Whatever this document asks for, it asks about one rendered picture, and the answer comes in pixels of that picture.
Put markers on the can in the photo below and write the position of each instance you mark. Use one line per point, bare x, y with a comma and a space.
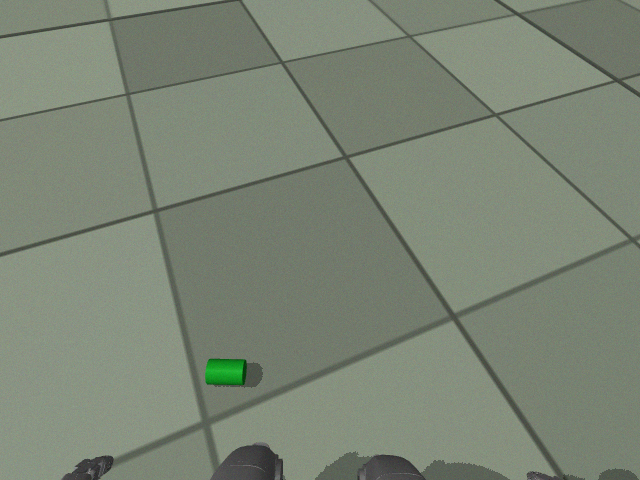
226, 372

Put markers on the left robot hand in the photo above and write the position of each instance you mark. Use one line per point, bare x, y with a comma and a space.
90, 469

